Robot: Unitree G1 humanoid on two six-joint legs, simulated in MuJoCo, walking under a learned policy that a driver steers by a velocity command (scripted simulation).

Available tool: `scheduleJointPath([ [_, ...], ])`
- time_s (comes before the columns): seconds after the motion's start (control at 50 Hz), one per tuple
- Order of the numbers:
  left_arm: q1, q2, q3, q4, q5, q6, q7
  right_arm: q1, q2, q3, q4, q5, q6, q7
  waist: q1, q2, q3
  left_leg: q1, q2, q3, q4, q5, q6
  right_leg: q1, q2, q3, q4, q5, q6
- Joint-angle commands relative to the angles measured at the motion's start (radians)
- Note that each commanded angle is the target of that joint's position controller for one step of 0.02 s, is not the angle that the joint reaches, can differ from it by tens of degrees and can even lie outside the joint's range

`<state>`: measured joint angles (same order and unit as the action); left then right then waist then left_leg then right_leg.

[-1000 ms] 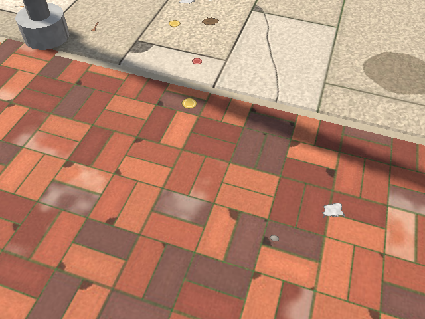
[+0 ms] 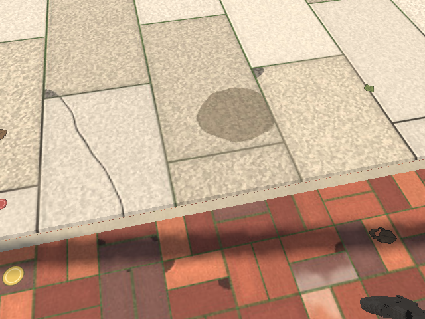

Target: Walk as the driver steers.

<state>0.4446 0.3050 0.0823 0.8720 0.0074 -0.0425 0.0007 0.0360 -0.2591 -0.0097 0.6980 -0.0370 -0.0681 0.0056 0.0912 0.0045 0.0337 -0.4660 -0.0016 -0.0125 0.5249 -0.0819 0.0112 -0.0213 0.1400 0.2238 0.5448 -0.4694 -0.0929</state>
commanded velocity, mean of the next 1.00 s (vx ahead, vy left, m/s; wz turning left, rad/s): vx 0.50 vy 0.00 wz -0.15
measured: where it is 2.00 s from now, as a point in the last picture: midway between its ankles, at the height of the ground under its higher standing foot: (271, 161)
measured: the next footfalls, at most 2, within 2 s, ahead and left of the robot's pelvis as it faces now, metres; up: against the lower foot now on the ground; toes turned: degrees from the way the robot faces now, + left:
right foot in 0.48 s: +0.38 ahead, -0.12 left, +0.00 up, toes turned -10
left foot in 1.02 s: +0.70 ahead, +0.03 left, +0.00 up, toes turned -2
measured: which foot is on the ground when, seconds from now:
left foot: down 0.00-0.50, up 0.52-1.00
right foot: up 0.00-0.46, down 0.48-1.00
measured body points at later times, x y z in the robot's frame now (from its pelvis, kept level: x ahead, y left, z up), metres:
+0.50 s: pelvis +0.25 -0.03 +0.00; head +0.28 -0.04 +0.45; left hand +0.50 +0.17 -0.08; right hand +0.17 -0.27 -0.14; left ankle +0.12 +0.11 -0.71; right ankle +0.34 -0.12 -0.72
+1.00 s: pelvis +0.51 -0.05 +0.01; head +0.54 -0.04 +0.45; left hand +0.47 +0.21 -0.14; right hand +0.69 -0.29 -0.09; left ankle +0.66 +0.03 -0.72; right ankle +0.34 -0.12 -0.72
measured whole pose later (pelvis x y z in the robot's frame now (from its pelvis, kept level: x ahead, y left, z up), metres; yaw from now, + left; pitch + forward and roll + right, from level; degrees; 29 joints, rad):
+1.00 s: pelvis +0.51 -0.05 +0.01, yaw -6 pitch +1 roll -2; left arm 0.45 0.23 0.03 1.02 0.02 -0.08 0.01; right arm 0.04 -0.23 -0.02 0.80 -0.03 -0.04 0.03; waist 0.06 0.02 0.04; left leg -0.49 0.03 0.08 0.54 -0.11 0.08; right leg 0.14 0.06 -0.06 0.24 -0.38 -0.04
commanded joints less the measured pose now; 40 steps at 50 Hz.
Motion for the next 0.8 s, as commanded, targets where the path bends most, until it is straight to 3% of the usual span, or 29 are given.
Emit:
scheduleJointPath([
  [0.02, 0.041, 0.034, -0.003, -0.140, -0.023, -0.025, -0.007, 0.350, -0.321, -0.095, 0.012, -0.022, -0.003, -0.028, -0.137, 0.338, -0.342, 0.738, 0.460, -0.756, -0.264, -0.357, 0.181, -0.553, 0.024, -0.096, 0.622, -0.110, 0.007],
  [0.04, 0.021, 0.098, 0.003, -0.096, 0.012, -0.007, 0.002, 0.282, -0.216, -0.078, 0.003, -0.007, 0.006, -0.022, -0.113, 0.151, -0.202, 0.608, 0.423, -0.708, -0.258, -0.466, 0.184, -0.612, -0.076, -0.085, 0.704, -0.022, -0.003],
  [0.06, -0.039, 0.095, 0.003, -0.092, 0.019, -0.004, -0.009, 0.231, -0.136, -0.060, -0.002, 0.003, 0.006, -0.016, -0.113, 0.045, -0.092, 0.477, 0.367, -0.544, -0.275, -0.415, 0.170, -0.593, -0.106, -0.096, 0.680, 0.073, 0.003],
  [0.08, -0.070, 0.072, -0.003, -0.096, 0.020, -0.003, -0.017, 0.204, -0.103, -0.050, 0.005, 0.001, 0.004, -0.012, -0.101, 0.034, -0.046, 0.401, 0.313, -0.413, -0.297, -0.291, 0.151, -0.568, -0.131, -0.106, 0.635, 0.121, 0.010],
  [0.1, -0.083, 0.062, -0.005, -0.099, 0.029, 0.004, -0.025, 0.215, -0.095, -0.045, 0.021, 0.002, -0.003, -0.012, -0.096, 0.078, -0.025, 0.360, 0.276, -0.324, -0.310, -0.179, 0.141, -0.551, -0.146, -0.112, 0.604, 0.134, 0.019],
  [0.14, -0.077, 0.046, -0.011, -0.096, 0.034, 0.018, -0.035, 0.250, -0.097, -0.045, 0.054, 0.011, -0.024, -0.004, -0.084, 0.113, -0.030, 0.330, 0.242, -0.224, -0.322, 0.006, 0.144, -0.518, -0.141, -0.118, 0.579, 0.152, 0.032],
  [0.2, -0.150, 0.038, -0.018, -0.120, 0.034, 0.022, -0.043, 0.287, -0.112, -0.051, 0.088, 0.021, -0.043, 0.006, -0.082, 0.101, -0.020, 0.356, 0.243, -0.147, -0.357, 0.102, 0.169, -0.588, -0.145, -0.117, 0.518, 0.213, 0.047],
  [0.3, -0.352, -0.001, -0.050, -0.179, 0.032, 0.011, -0.059, 0.329, -0.112, -0.052, 0.134, 0.026, -0.035, 0.010, -0.113, 0.093, 0.018, 0.345, 0.194, -0.015, -0.392, 0.150, 0.158, -0.571, -0.183, -0.219, 0.225, 0.378, 0.075],
  [0.36, -0.432, -0.001, -0.061, -0.199, 0.028, 0.006, -0.059, 0.388, -0.137, -0.058, 0.168, 0.026, -0.029, 0.011, -0.138, 0.098, 0.023, 0.368, 0.209, -0.002, -0.370, 0.203, 0.149, -0.494, -0.179, -0.276, 0.099, 0.383, 0.060],
  [0.42, -0.432, 0.021, -0.056, -0.202, 0.030, 0.000, -0.046, 0.411, -0.159, -0.063, 0.196, 0.023, -0.016, 0.006, -0.125, 0.097, 0.026, 0.437, 0.248, -0.012, -0.303, 0.314, 0.140, -0.438, -0.160, -0.294, 0.029, 0.310, 0.021],
  [0.44, -0.384, 0.027, -0.051, -0.187, 0.034, -0.005, -0.040, 0.407, -0.163, -0.064, 0.202, 0.024, -0.011, 0.004, -0.099, 0.092, 0.004, 0.450, 0.244, 0.003, -0.230, 0.430, 0.131, -0.365, -0.136, -0.305, -0.009, 0.288, 0.005],
  [0.46, -0.269, 0.038, -0.042, -0.145, 0.042, -0.014, -0.033, 0.406, -0.157, -0.061, 0.210, 0.029, -0.005, 0.003, -0.044, 0.059, -0.053, 0.435, 0.210, 0.043, -0.078, 0.520, 0.113, -0.213, -0.109, -0.314, -0.080, 0.308, -0.017],
  [0.48, -0.104, 0.082, -0.023, -0.090, 0.056, -0.025, -0.021, 0.406, -0.130, -0.050, 0.201, 0.030, -0.005, 0.002, 0.017, 0.013, -0.158, 0.325, 0.165, 0.077, 0.125, 0.419, 0.091, 0.018, -0.164, -0.244, -0.086, 0.285, -0.051],
  [0.5, 0.032, 0.188, 0.003, -0.077, 0.072, -0.027, -0.006, 0.424, -0.045, -0.026, 0.141, 0.048, -0.008, 0.008, 0.048, -0.177, -0.297, 0.036, 0.061, 0.138, 0.477, 0.003, 0.046, 0.294, -0.461, 0.151, -0.145, 0.144, -0.138],
  [0.52, 0.036, 0.217, 0.016, -0.064, 0.027, -0.012, -0.003, 0.442, -0.089, -0.044, 0.143, 0.033, -0.003, 0.003, 0.026, -0.254, -0.329, -0.140, -0.041, 0.052, 0.670, -0.445, 0.045, 0.311, -0.565, 0.451, -0.271, 0.183, -0.205],
  [0.54, -0.049, 0.166, 0.005, -0.070, 0.008, -0.008, -0.003, 0.379, -0.131, -0.058, 0.142, 0.019, 0.005, -0.001, -0.007, -0.136, -0.183, -0.212, 0.026, -0.017, 0.717, -0.392, 0.057, 0.213, -0.515, 0.307, -0.262, 0.193, -0.188],
  [0.56, -0.117, 0.100, -0.012, -0.078, 0.007, -0.014, -0.006, 0.338, -0.105, -0.051, 0.136, 0.023, 0.000, 0.006, -0.034, -0.092, -0.088, -0.206, 0.059, -0.020, 0.680, -0.316, 0.060, 0.088, -0.467, 0.189, -0.288, 0.251, -0.169],
  [0.58, -0.161, 0.060, -0.023, -0.077, 0.010, -0.020, -0.008, 0.332, -0.085, -0.048, 0.143, 0.026, 0.002, 0.010, -0.068, -0.077, -0.041, -0.159, 0.089, -0.016, 0.614, -0.268, 0.056, -0.006, -0.414, 0.099, -0.327, 0.299, -0.131],
  [0.6, -0.177, 0.038, -0.029, -0.068, 0.006, -0.027, -0.007, 0.341, -0.079, -0.048, 0.150, 0.012, 0.013, 0.013, -0.096, -0.094, -0.016, -0.112, 0.103, -0.012, 0.571, -0.248, 0.045, -0.073, -0.378, 0.039, -0.353, 0.352, -0.109],
  [0.66, -0.145, 0.043, -0.026, -0.036, 0.003, -0.049, -0.005, 0.341, -0.056, -0.047, 0.162, 0.000, 0.037, 0.029, -0.120, -0.076, -0.019, -0.084, 0.102, 0.009, 0.539, -0.180, 0.020, -0.106, -0.345, -0.045, -0.399, 0.475, -0.119],
  [0.8, -0.039, 0.049, -0.024, 0.040, -0.001, -0.052, -0.007, 0.071, -0.034, -0.034, 0.084, 0.007, 0.039, 0.035, -0.072, -0.059, 0.052, -0.186, 0.111, 0.048, 0.253, 0.041, -0.013, -0.051, -0.314, -0.148, -0.444, 0.551, -0.118],
])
